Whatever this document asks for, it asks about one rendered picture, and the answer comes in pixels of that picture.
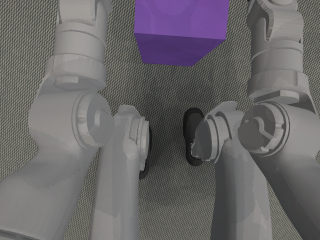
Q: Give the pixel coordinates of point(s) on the robot right forearm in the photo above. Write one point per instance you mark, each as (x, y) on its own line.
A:
(277, 54)

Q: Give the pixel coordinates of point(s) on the robot right shin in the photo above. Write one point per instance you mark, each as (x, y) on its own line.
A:
(196, 146)

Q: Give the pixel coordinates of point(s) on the robot right upper arm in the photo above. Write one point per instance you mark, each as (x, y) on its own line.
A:
(283, 141)

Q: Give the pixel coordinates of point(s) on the right robot foot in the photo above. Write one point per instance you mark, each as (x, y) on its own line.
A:
(191, 120)

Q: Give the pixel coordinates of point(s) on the carton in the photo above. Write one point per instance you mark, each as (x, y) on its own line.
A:
(179, 32)

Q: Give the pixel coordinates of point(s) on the robot left forearm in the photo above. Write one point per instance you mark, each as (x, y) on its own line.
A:
(80, 42)

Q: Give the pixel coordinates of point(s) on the robot left upper arm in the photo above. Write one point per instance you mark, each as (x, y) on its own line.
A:
(38, 200)

